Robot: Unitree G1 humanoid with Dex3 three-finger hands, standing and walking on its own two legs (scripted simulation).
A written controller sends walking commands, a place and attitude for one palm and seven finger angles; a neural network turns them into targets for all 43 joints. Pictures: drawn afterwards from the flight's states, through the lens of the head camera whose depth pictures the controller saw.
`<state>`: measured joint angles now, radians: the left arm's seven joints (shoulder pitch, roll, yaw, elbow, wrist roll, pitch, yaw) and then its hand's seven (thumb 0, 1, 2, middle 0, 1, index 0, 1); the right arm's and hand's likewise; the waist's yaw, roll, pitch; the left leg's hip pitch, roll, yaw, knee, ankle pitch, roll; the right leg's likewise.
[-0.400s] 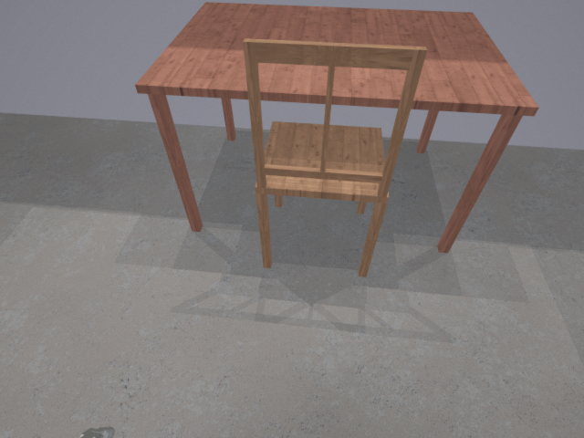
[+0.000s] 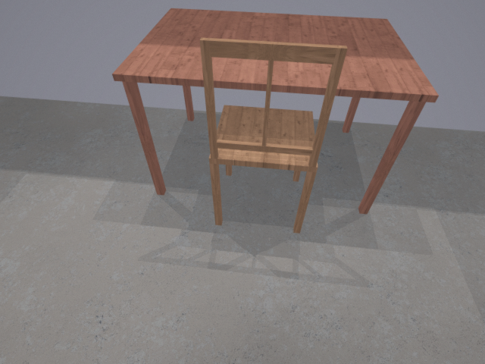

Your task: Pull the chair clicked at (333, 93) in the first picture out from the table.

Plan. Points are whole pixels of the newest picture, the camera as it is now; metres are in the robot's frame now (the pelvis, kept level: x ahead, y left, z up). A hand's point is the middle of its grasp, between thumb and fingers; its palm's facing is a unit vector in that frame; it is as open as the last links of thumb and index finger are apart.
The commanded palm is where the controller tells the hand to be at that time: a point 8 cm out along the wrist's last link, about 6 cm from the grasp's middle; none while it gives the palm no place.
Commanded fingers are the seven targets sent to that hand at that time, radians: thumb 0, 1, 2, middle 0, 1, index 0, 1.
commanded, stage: stand and wait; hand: left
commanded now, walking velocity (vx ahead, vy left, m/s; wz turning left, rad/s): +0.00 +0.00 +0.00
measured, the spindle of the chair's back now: (267, 107) +0.90 -0.03 -0.07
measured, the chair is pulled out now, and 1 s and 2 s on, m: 0.00 0.00 0.00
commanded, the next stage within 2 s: look at it before walking up in 0.48 s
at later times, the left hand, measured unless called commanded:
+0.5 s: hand out of the picture +0.06 +0.24 -0.15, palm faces -0.02 -0.94 -0.34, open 7.4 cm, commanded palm none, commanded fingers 0.00 0.90 0.90 -0.20 -0.30 -0.20 -0.30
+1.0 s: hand out of the picture +0.07 +0.24 -0.15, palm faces -0.01 -0.94 -0.34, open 7.4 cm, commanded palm none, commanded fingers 0.00 0.90 0.90 -0.20 -0.30 -0.20 -0.30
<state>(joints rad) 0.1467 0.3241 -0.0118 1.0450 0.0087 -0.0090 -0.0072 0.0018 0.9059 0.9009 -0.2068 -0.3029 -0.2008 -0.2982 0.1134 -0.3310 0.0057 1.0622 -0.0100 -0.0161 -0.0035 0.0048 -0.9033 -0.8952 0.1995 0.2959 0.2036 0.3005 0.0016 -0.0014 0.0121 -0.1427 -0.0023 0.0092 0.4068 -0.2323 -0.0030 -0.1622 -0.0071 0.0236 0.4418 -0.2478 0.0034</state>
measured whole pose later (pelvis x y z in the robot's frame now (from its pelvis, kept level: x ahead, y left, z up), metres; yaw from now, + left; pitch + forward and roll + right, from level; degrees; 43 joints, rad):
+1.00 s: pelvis +0.00 -0.01 +0.00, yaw +0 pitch -2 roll +0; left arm 0.14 0.34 0.00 1.10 0.01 -0.02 -0.01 0.00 0.91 0.90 -0.21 -0.30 -0.20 -0.30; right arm 0.13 -0.34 0.01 1.12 -0.01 -0.02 0.00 0.00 -0.90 -0.90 0.20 0.30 0.20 0.30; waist 0.00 0.00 0.01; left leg -0.13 0.01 0.00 0.35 -0.20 -0.02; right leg -0.15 0.01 0.02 0.39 -0.21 -0.01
